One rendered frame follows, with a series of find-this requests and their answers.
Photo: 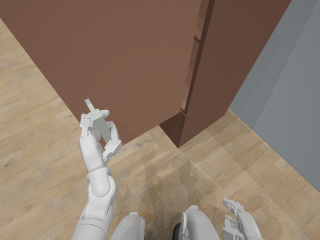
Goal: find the robot left hand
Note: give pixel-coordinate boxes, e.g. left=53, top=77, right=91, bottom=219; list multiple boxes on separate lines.
left=78, top=110, right=123, bottom=173

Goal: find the cupboard door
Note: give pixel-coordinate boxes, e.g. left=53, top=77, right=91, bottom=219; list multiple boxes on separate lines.
left=0, top=0, right=201, bottom=151

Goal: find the handle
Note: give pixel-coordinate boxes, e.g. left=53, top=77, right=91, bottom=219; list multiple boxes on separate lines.
left=84, top=98, right=112, bottom=144

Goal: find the robot left forearm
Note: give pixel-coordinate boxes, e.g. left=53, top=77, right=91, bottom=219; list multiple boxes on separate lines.
left=70, top=166, right=119, bottom=240

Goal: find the robot right hand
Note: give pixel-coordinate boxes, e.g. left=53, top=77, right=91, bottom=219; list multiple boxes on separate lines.
left=222, top=198, right=262, bottom=240

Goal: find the robot right thigh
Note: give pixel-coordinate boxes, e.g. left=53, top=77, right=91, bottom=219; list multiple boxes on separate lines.
left=180, top=209, right=220, bottom=240

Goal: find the right robot shin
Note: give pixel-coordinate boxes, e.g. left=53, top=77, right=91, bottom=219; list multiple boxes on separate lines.
left=178, top=205, right=199, bottom=240

